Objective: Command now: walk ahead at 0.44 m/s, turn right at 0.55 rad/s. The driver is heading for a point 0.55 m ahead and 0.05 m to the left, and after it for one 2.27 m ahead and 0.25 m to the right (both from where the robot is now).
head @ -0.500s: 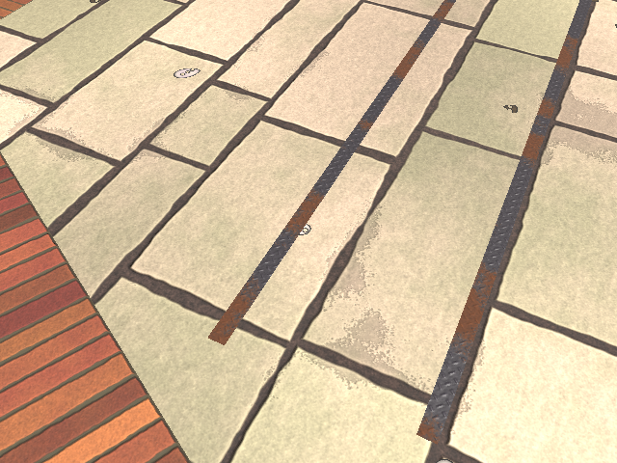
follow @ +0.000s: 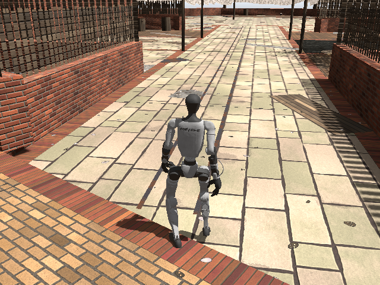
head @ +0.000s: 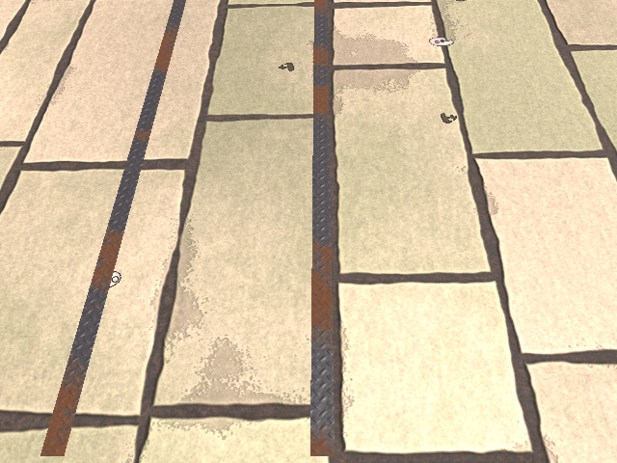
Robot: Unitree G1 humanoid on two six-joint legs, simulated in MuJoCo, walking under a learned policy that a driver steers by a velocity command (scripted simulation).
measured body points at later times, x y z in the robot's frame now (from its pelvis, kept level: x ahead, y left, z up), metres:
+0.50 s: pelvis +0.26 -0.01 -0.09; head +0.28 +0.01 +0.36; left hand +0.29 +0.27 -0.23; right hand +0.45 -0.26 -0.17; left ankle +0.38 +0.09 -0.81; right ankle +0.09 -0.14 -0.80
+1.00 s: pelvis +0.49 +0.01 -0.08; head +0.52 +0.01 +0.37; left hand +0.65 +0.28 -0.18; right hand +0.61 -0.25 -0.21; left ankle +0.38 +0.09 -0.79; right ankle +0.61 -0.07 -0.81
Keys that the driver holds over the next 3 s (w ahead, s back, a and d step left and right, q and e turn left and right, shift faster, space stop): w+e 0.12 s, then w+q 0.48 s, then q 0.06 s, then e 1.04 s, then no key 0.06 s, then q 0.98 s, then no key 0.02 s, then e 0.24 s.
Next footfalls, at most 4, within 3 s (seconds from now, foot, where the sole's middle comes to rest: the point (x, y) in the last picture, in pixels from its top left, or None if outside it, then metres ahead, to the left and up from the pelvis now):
0.06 right None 0.13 -0.14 -0.84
0.48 left None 0.42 0.09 -0.84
0.96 right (315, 394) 0.65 -0.06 -0.84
1.38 left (221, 413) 0.64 0.16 -0.84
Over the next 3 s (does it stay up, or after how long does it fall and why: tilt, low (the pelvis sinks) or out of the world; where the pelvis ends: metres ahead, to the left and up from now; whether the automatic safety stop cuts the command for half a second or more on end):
stays up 0.60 0.01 -0.07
